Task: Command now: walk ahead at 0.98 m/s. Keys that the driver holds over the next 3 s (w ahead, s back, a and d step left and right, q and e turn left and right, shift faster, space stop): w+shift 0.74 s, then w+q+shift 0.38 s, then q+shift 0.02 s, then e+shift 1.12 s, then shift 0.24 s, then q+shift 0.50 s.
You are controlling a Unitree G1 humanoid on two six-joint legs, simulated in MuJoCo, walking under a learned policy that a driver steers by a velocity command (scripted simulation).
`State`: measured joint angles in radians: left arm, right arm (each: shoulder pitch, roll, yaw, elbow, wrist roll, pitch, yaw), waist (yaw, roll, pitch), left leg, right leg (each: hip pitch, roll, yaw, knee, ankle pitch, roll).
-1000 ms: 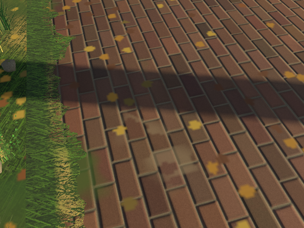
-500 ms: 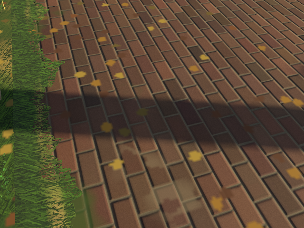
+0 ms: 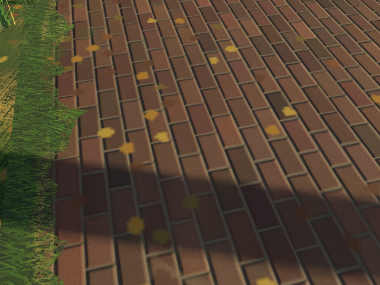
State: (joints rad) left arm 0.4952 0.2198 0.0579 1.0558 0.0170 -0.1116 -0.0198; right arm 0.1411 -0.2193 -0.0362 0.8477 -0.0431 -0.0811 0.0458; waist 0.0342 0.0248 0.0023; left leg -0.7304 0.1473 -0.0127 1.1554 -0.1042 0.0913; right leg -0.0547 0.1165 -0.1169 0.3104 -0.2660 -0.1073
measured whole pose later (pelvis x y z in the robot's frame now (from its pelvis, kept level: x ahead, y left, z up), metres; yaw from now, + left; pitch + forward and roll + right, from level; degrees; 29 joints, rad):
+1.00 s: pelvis +0.97 -0.01 +0.00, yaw +7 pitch +0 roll -2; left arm 0.50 0.24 0.04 1.02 0.01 -0.14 -0.02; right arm 0.12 -0.26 -0.02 0.81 -0.01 -0.05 0.05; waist 0.04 0.03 0.02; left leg -0.79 0.10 0.01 0.99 0.04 0.11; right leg 0.10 0.11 -0.20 0.20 -0.31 -0.10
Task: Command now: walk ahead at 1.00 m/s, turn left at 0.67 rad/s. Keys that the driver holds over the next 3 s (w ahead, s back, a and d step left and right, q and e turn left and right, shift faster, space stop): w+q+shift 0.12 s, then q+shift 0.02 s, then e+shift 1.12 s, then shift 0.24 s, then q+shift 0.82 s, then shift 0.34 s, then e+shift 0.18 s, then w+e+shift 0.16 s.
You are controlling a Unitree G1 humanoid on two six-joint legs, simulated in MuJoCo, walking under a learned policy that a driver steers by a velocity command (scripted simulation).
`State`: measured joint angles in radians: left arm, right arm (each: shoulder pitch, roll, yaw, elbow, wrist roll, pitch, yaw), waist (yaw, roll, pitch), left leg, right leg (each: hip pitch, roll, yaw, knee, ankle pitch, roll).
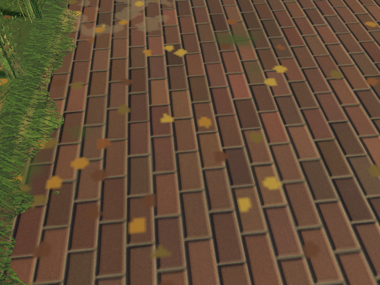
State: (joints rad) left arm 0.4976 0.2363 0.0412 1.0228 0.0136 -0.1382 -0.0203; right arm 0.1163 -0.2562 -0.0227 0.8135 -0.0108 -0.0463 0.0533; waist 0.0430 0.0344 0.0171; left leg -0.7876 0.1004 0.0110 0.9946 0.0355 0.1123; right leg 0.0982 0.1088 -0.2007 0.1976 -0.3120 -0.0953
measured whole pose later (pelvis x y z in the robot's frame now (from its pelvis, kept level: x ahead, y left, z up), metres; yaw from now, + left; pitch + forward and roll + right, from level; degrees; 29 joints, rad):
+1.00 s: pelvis +0.55 +0.03 +0.00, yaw -23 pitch +3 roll +2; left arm 0.17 0.33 0.11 0.56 -0.02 0.06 0.05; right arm 0.07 -0.28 -0.06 0.73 0.01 -0.02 -0.03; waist 0.03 -0.01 0.04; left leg -0.45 -0.08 -0.19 0.63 -0.27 -0.05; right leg -0.39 0.21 0.32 0.49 -0.10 -0.04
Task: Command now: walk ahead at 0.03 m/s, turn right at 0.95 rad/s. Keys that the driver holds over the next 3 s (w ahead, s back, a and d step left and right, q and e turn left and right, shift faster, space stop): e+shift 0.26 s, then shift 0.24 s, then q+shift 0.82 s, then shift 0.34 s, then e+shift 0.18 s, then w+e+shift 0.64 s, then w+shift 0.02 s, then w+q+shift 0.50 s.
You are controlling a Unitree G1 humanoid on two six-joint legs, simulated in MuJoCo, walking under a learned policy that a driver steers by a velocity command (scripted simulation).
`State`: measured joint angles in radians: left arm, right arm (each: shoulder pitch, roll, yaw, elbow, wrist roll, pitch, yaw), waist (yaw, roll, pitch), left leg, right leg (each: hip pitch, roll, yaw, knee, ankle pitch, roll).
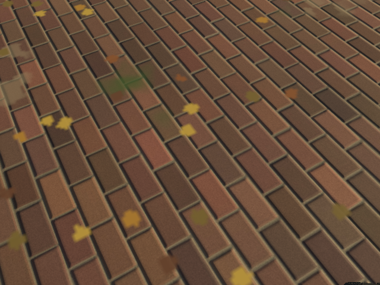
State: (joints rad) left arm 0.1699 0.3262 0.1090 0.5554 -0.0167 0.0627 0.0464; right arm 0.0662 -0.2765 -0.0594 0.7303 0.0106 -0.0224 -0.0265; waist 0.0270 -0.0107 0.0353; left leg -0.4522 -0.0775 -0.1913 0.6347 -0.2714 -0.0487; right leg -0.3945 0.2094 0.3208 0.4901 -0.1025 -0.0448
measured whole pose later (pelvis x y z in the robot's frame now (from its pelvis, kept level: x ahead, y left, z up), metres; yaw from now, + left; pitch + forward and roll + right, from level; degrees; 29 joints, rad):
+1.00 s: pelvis +0.03 +0.03 -0.01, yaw -6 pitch +3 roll -1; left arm 0.11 0.30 0.10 0.70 0.00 0.01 0.02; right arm 0.19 -0.31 -0.09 0.60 0.02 0.07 0.01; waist -0.01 -0.04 0.04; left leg -0.37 0.02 0.07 0.65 -0.35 0.04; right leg -0.32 -0.15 -0.21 0.75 -0.45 0.06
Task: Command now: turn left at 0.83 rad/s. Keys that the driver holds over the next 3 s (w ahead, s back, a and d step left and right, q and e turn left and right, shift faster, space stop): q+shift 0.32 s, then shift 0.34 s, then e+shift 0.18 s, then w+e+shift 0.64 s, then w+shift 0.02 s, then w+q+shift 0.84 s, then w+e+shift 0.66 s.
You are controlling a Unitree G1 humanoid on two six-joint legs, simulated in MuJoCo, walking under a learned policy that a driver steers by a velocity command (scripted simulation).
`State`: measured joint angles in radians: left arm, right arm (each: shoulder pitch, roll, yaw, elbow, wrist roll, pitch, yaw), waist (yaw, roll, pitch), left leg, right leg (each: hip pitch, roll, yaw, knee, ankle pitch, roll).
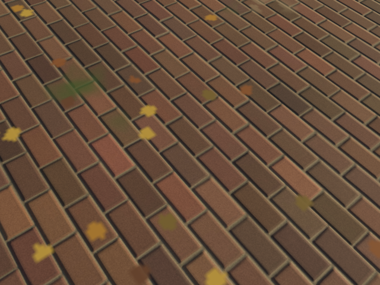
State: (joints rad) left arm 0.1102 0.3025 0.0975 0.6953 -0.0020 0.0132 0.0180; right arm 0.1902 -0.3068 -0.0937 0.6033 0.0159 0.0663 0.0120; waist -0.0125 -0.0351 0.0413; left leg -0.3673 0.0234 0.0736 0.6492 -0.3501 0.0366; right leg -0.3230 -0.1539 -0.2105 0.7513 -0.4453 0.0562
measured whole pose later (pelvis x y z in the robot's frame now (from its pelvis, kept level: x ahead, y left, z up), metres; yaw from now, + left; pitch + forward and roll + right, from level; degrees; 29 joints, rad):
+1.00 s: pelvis +0.08 +0.01 +0.02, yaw +16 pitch +2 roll +0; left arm 0.23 0.34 0.09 0.71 -0.04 0.01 -0.01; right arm 0.30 -0.27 -0.06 0.65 0.00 -0.04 -0.04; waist -0.02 -0.03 -0.01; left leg -0.12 0.02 0.03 0.37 -0.29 0.00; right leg -0.58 -0.02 0.03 1.10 -0.33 0.02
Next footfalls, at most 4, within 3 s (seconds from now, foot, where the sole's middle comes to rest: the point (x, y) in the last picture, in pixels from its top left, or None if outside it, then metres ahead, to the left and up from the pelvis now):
0.50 right None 0.17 -0.08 -0.76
0.82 left None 0.02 0.13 -0.76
1.30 right None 0.40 -0.13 -0.76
1.82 left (221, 173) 0.87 -0.15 -0.76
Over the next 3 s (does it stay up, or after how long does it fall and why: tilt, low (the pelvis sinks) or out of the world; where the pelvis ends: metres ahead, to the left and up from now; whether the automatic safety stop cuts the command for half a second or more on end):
stays up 1.78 -0.10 -0.01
